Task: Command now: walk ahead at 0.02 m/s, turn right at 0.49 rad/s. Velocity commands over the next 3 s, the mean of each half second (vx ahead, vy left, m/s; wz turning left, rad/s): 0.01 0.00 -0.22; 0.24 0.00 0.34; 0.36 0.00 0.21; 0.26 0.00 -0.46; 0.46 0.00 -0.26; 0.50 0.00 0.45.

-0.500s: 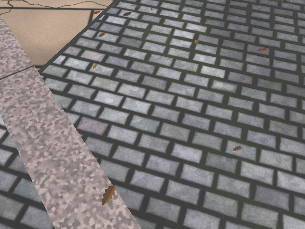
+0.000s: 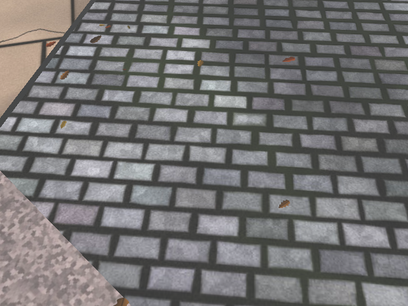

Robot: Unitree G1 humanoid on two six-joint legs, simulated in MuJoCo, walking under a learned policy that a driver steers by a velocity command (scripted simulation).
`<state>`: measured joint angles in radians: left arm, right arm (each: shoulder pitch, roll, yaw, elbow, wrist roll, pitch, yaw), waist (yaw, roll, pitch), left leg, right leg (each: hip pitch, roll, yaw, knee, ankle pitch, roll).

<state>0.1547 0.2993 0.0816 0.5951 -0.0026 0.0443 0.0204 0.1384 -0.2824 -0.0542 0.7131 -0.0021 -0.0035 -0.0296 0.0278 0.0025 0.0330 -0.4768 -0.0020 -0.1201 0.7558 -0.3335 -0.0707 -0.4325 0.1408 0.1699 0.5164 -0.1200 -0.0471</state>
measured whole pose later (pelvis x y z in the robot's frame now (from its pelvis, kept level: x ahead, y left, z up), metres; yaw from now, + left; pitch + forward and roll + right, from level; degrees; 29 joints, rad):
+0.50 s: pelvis +0.01 +0.02 +0.01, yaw -5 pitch +0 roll +0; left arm 0.19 0.23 0.04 0.68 0.02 0.04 0.01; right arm 0.19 -0.23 -0.03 0.76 -0.02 -0.02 0.00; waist -0.02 0.02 0.02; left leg -0.27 0.02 -0.02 0.52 -0.24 -0.02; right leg -0.20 0.01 0.06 0.52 -0.31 0.01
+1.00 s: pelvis +0.10 +0.09 +0.00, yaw +8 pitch +1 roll -2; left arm 0.22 0.30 0.07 0.70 -0.01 -0.09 0.00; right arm 0.36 -0.26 -0.05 0.73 0.00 -0.06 0.03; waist -0.02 -0.04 0.01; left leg -0.28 -0.05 0.00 0.56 -0.30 0.08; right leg -0.49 -0.04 0.02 1.16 -0.33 -0.02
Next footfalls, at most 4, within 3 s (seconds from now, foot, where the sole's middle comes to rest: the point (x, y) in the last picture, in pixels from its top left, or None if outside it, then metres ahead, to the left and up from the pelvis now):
0.06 left None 0.08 0.15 -0.77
0.38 right None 0.02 -0.11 -0.77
0.86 left None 0.12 0.17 -0.77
1.36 right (198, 283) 0.51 0.07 -0.77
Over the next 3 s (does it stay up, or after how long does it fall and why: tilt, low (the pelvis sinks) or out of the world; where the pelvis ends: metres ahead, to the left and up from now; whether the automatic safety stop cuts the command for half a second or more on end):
stays up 1.02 0.09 0.01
